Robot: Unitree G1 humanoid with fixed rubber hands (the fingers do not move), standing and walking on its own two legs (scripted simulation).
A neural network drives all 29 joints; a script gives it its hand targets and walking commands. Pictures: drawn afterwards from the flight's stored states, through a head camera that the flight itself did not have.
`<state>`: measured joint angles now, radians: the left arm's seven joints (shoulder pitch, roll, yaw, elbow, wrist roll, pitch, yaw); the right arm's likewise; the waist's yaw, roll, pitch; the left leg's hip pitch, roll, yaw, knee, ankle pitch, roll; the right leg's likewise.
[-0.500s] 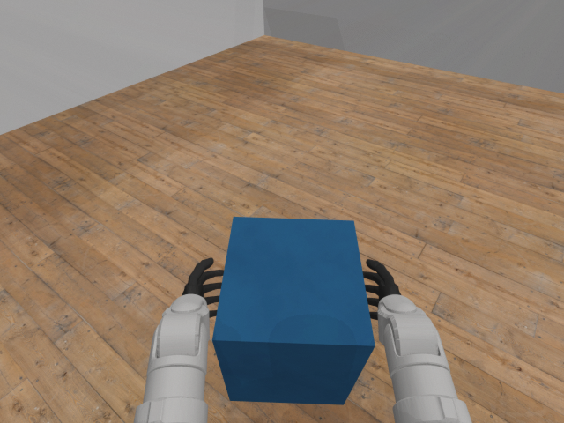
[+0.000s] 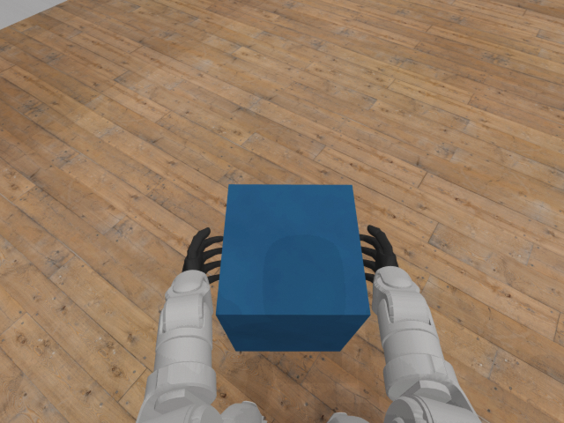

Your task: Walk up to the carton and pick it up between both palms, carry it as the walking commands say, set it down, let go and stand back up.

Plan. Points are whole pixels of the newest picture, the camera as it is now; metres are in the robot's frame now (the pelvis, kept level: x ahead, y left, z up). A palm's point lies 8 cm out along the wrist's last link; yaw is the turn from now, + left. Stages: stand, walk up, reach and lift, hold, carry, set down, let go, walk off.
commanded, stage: set down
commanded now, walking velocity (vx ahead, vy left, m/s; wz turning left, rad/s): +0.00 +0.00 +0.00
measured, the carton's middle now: (289, 275) +0.36 +0.04 -0.09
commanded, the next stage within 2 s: none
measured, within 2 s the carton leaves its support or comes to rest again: neither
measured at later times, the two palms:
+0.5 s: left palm (209, 280) +0.34 +0.18 -0.11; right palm (367, 277) +0.37 -0.11 -0.11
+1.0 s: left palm (219, 284) +0.37 +0.18 -0.19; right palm (357, 283) +0.40 -0.11 -0.20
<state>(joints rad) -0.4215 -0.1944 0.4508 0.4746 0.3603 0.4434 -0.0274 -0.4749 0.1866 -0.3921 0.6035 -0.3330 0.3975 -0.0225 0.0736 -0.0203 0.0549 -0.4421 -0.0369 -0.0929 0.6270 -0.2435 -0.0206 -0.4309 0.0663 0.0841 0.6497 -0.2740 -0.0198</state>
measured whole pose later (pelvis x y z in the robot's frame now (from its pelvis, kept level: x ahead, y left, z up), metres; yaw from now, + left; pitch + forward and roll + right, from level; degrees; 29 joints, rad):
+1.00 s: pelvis -0.02 +0.00 -0.13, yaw +0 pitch +37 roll +0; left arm -0.66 -0.11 0.47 0.58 0.23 0.25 0.02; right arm -0.73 0.10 -0.38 0.68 -0.22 0.23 -0.08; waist 0.06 -0.02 -0.20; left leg -1.50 -0.08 -0.10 1.28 -0.43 -0.04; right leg -1.48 0.11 0.08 1.30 -0.45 0.01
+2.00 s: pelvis -0.06 +0.01 -0.27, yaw -1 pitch +45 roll +0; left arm -1.06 0.02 0.48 0.70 0.18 0.28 0.07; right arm -1.14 -0.03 -0.39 0.82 -0.17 0.25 -0.12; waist 0.06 -0.04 -0.06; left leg -2.05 -0.13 -0.09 1.78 -0.51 -0.07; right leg -2.03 0.17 0.07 1.79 -0.53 0.05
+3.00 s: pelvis -0.05 +0.01 -0.37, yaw -2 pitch +41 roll +0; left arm -1.31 0.16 0.39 0.83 0.06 0.23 0.11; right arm -1.39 -0.17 -0.25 0.95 -0.01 0.20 -0.17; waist 0.07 -0.03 0.25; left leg -2.24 -0.12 -0.05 2.13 -0.60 -0.06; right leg -2.22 0.18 0.04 2.14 -0.63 0.06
